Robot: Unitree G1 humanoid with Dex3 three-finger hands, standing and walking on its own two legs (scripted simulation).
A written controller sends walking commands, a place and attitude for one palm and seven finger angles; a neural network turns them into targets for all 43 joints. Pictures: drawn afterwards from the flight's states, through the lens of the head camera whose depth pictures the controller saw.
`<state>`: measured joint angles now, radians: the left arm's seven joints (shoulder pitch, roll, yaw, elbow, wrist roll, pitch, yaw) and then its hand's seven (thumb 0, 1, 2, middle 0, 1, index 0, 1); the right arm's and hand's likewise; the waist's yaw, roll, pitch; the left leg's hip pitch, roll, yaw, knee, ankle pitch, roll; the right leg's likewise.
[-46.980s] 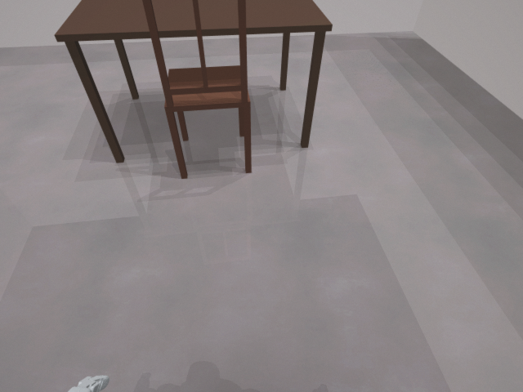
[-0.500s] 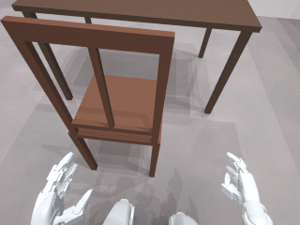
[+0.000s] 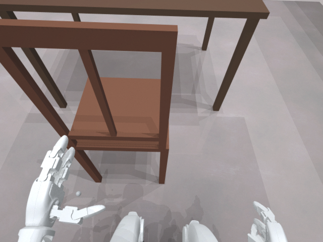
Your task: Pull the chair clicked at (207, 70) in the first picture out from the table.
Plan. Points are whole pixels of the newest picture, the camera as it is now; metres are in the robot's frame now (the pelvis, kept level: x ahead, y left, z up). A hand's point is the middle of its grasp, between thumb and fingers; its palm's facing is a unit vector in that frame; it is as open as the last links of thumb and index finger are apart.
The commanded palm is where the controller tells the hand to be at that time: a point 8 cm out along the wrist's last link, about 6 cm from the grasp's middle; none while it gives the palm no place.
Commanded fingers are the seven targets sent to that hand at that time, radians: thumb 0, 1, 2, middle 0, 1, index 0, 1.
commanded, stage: raise the hand toward the chair's back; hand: left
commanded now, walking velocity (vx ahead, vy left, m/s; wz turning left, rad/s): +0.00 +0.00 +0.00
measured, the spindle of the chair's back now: (102, 102) +0.46 +0.19 +0.04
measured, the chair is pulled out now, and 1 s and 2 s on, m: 0.35 0.35 0.35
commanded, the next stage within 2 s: aim the fingers beside a spindle in 1.06 s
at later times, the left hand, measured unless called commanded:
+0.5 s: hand (65, 181) +0.24 +0.21 +0.06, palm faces +0.02 -1.00 -0.04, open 16.9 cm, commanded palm +0.23 +0.27 +0.06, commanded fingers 0.00 -0.50 0.30 -0.06 -0.08 -0.06 -0.08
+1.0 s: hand (66, 173) +0.26 +0.22 +0.05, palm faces +0.02 -1.00 -0.05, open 16.9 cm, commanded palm +0.23 +0.27 +0.07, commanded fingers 0.00 -0.50 0.30 -0.06 -0.08 -0.06 -0.08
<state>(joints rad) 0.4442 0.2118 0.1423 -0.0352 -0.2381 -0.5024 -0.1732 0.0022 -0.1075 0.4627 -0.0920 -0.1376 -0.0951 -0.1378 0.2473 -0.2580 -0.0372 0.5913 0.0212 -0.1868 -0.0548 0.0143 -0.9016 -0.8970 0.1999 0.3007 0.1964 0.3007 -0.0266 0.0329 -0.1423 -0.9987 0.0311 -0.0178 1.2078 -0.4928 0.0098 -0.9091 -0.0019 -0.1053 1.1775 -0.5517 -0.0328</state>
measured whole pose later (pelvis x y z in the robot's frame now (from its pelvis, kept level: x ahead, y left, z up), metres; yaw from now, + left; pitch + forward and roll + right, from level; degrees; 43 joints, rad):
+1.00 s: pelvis +0.01 +0.01 +0.02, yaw +0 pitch +15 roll -3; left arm 0.28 0.26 0.22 0.11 -0.28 -0.39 -0.27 -0.01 -0.50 0.30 -0.06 -0.08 -0.06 -0.08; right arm 0.23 -0.25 0.01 0.55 0.02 -0.17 -0.04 0.01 -0.90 -0.90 0.20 0.30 0.20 0.30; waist -0.03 0.03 -0.13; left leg -0.92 0.02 -0.01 1.13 -0.48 0.03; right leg -0.82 0.00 -0.10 1.08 -0.52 -0.01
